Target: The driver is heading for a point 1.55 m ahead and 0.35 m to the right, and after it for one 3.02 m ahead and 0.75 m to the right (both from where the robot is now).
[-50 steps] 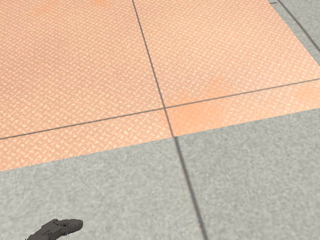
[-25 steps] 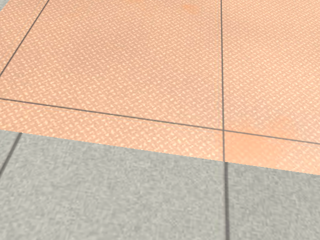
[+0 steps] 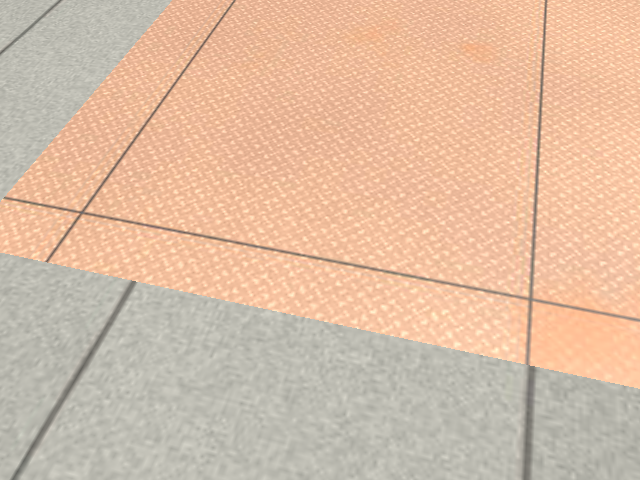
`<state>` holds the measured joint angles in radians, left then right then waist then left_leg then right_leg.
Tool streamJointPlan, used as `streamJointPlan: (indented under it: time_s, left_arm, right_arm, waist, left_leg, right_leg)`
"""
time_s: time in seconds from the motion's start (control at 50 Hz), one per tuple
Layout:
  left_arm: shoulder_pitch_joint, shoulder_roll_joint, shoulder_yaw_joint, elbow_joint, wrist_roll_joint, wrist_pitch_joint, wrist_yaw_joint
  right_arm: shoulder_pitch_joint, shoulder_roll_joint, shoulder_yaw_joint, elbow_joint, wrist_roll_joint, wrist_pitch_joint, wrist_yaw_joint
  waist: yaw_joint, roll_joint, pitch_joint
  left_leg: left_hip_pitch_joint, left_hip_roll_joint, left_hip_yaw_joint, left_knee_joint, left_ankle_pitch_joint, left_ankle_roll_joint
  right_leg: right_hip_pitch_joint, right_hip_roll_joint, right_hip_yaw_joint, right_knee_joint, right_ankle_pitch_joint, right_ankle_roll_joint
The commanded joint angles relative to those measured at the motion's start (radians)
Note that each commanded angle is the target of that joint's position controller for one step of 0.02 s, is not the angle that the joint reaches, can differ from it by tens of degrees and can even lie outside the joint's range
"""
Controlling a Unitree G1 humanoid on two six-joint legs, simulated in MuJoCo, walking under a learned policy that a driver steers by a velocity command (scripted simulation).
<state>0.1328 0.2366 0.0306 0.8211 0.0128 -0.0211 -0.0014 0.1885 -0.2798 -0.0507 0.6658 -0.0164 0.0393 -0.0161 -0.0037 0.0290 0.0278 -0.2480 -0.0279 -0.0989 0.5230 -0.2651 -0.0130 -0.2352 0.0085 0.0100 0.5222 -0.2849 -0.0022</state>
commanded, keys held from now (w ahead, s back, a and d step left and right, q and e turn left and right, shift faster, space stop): no key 0.44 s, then w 0.56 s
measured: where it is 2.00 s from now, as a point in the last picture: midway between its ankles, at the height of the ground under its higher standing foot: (360, 371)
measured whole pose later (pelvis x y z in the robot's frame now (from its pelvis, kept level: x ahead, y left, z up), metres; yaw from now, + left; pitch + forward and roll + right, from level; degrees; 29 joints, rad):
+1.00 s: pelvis +0.15 +0.01 +0.01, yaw +0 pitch +2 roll +0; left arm 0.02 0.28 0.02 0.84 -0.02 -0.09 -0.05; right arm 0.51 -0.22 -0.04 0.86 0.01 -0.07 -0.01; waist -0.08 -0.03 0.02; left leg 0.10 -0.02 -0.02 0.17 -0.30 0.03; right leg -0.64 -0.06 -0.02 0.68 -0.06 -0.01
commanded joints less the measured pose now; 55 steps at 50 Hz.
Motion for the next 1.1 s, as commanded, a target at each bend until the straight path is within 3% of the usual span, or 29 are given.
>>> streamJointPlan:
  time_s: [0.02,0.08,0.14,0.44,0.46,0.5,0.54,0.62,0.66,0.68,0.7,0.72,0.74,0.76,0.78,0.8,0.82,0.86,0.92,0.96,1.04,1.08,1.1]
  left_arm:
    - [-0.035,0.152,0.028,-0.057,-0.003,-0.016,-0.003]
    - [-0.033,0.132,0.02,-0.051,-0.004,-0.006,0.003]
    - [-0.029,0.125,0.017,-0.037,-0.004,-0.001,0.005]
    - [-0.007,0.119,0.011,0.078,-0.009,0.0,0.015]
    - [0.011,0.114,0.01,0.094,-0.008,0.001,0.016]
    - [0.027,0.14,0.02,0.107,-0.022,0.005,0.021]
    - [0.048,0.147,0.022,0.106,-0.031,-0.009,0.025]
    - [0.129,0.213,0.045,0.13,-0.035,-0.041,0.018]
    - [0.076,0.205,0.041,0.106,-0.041,-0.038,0.012]
    - [0.019,0.189,0.035,0.088,-0.045,-0.035,0.007]
    - [-0.028,0.144,0.022,0.068,-0.044,-0.038,0.006]
    - [-0.066,0.083,0.006,0.036,-0.038,-0.056,0.005]
    - [-0.085,0.122,0.014,0.005,-0.034,-0.081,0.006]
    - [-0.059,0.164,0.028,0.012,-0.046,-0.092,0.0]
    - [-0.024,0.154,0.025,0.027,-0.058,-0.097,-0.01]
    - [-0.024,0.142,0.024,0.031,-0.056,-0.098,-0.017]
    - [-0.048,0.135,0.025,0.025,-0.047,-0.095,-0.023]
    - [-0.076,0.093,0.016,0.015,-0.04,-0.089,-0.038]
    - [-0.173,0.048,-0.005,-0.03,-0.025,-0.087,-0.051]
    - [-0.238,0.046,-0.013,-0.061,-0.028,-0.086,-0.054]
    - [-0.246,0.121,0.004,-0.096,-0.038,-0.083,-0.052]
    - [-0.158,0.163,0.026,-0.082,-0.035,-0.083,-0.047]
    - [-0.024,0.194,0.047,-0.043,-0.036,-0.079,-0.04]
  right_arm:
    - [-0.001,-0.093,-0.029,-0.062,0.0,-0.015,0.004]
    - [-0.004,-0.088,-0.026,-0.049,-0.004,-0.027,0.002]
    - [0.006,-0.083,-0.024,-0.039,-0.002,-0.035,-0.002]
    - [0.05,-0.059,-0.016,0.015,0.0,-0.045,-0.017]
    - [0.068,-0.053,-0.015,0.029,0.001,-0.043,-0.018]
    - [0.08,-0.066,-0.022,0.036,0.01,-0.04,-0.023]
    - [0.075,-0.055,-0.017,0.027,0.02,-0.059,-0.024]
    - [0.025,-0.012,-0.009,0.01,0.043,-0.121,-0.005]
    - [0.065,-0.011,-0.011,0.027,0.044,-0.135,0.004]
    - [0.141,-0.012,-0.016,0.061,0.047,-0.137,0.006]
    - [0.234,-0.054,-0.033,0.099,0.044,-0.138,0.005]
    - [0.347,-0.142,-0.061,0.134,0.038,-0.141,0.006]
    - [0.412,-0.194,-0.074,0.136,0.031,-0.145,0.019]
    - [0.37,-0.128,-0.051,0.128,0.016,-0.148,0.021]
    - [0.331,-0.091,-0.041,0.114,0.011,-0.149,0.021]
    - [0.306,-0.088,-0.038,0.108,0.015,-0.145,0.022]
    - [0.292,-0.073,-0.029,0.111,0.019,-0.138,0.023]
    - [0.303,-0.047,-0.017,0.124,0.019,-0.123,0.02]
    - [0.304,-0.079,-0.022,0.133,0.026,-0.114,0.003]
    - [0.313,-0.113,-0.028,0.143,0.023,-0.117,-0.004]
    - [0.296,-0.135,-0.037,0.17,0.04,-0.126,-0.004]
    - [0.274,-0.151,-0.043,0.171,0.033,-0.114,-0.004]
    - [0.267,-0.145,-0.041,0.171,0.026,-0.103,-0.006]
  waist:
    - [-0.003,-0.068,-0.067]
    - [0.011,-0.008,-0.052]
    - [0.015,0.007,-0.046]
    - [0.011,-0.024,-0.026]
    - [0.012,-0.025,-0.045]
    - [0.012,-0.042,0.008]
    - [0.022,-0.059,0.087]
    - [0.038,-0.2,0.096]
    - [-0.002,-0.198,0.099]
    - [-0.048,-0.192,0.09]
    - [-0.085,-0.124,0.07]
    - [-0.109,0.122,0.038]
    - [-0.134,0.265,0.02]
    - [-0.088,0.157,0.035]
    - [-0.061,0.099,0.033]
    - [-0.051,0.054,0.036]
    - [-0.047,0.037,0.049]
    - [-0.044,0.063,0.045]
    - [-0.055,0.044,0.065]
    - [-0.066,0.064,0.08]
    - [-0.023,0.089,0.094]
    - [0.033,0.107,0.012]
    - [0.099,0.107,-0.076]
  left_leg:
    - [0.049,0.044,-0.038,-0.034,0.167,0.039]
    - [0.031,0.053,-0.052,-0.055,0.183,0.037]
    - [0.017,0.055,-0.059,-0.065,0.162,0.035]
    - [0.039,0.045,-0.041,-0.069,0.156,0.031]
    - [0.047,0.034,-0.03,-0.074,0.06,0.033]
    - [-0.024,0.0,-0.006,-0.057,-0.289,0.055]
    - [-0.122,0.008,-0.009,-0.04,-0.413,0.075]
    - [-0.211,0.0,0.097,0.159,-0.162,0.064]
    - [-0.071,0.01,0.1,0.07,-0.159,0.095]
    - [0.088,0.006,0.1,-0.038,-0.124,0.109]
    - [0.22,0.046,0.012,-0.098,-0.09,0.122]
    - [0.357,0.189,-0.271,-0.222,-0.186,0.192]
    - [0.455,0.365,-0.582,-0.323,-0.086,0.296]
    - [0.47,0.383,-0.558,-0.296,-0.005,0.309]
    - [0.482,0.355,-0.462,-0.291,0.049,0.287]
    - [0.479,0.333,-0.379,-0.306,0.101,0.265]
    - [0.463,0.316,-0.305,-0.322,0.207,0.241]
    - [0.406,0.261,-0.179,-0.351,0.347,0.211]
    - [0.273,0.203,-0.058,-0.393,0.35,0.201]
    - [0.176,0.192,-0.023,-0.429,0.287,0.196]
    - [0.235,0.262,-0.021,-0.419,0.345,0.17]
    - [0.305,0.265,0.01,-0.278,0.667,0.142]
    - [0.29,0.233,0.042,-0.113,0.816,0.12]
  right_leg:
    - [0.006,-0.085,0.089,-0.102,0.107,-0.036]
    - [0.011,-0.069,0.067,-0.074,0.111,-0.033]
    - [0.021,-0.06,0.057,-0.064,0.104,-0.029]
    - [0.009,-0.048,0.053,-0.082,0.088,-0.013]
    - [0.013,-0.039,0.045,-0.09,-0.009,-0.016]
    - [-0.04,-0.026,0.051,-0.091,-0.305,-0.05]
    - [-0.082,-0.068,0.125,-0.127,-0.473,-0.098]
    - [0.013,-0.292,0.455,-0.301,-0.527,-0.234]
    - [-0.081,-0.278,0.416,-0.305,-0.447,-0.223]
    - [-0.168,-0.222,0.327,-0.265,-0.375,-0.182]
    - [-0.248,-0.143,0.212,-0.139,-0.243,-0.125]
    - [-0.387,0.0,0.011,0.176,-0.1,-0.045]
    - [-0.55,0.031,0.013,0.424,-0.209,-0.024]
    - [-0.637,-0.018,0.067,0.575,-0.25,-0.043]
    - [-0.669,-0.052,0.075,0.63,-0.184,-0.067]
    - [-0.694,-0.081,0.059,0.628,-0.115,-0.078]
    - [-0.695,-0.106,0.049,0.592,-0.063,-0.078]
    - [-0.634,-0.111,0.005,0.509,0.011,-0.059]
    - [-0.52,-0.077,-0.048,0.284,0.163,-0.013]
    - [-0.389,-0.042,-0.071,0.13,0.272,0.002]
    - [-0.304,-0.035,-0.026,0.017,0.31,-0.039]
    - [-0.185,0.001,-0.048,0.018,0.256,-0.077]
    - [-0.018,0.031,-0.071,0.021,0.235,-0.103]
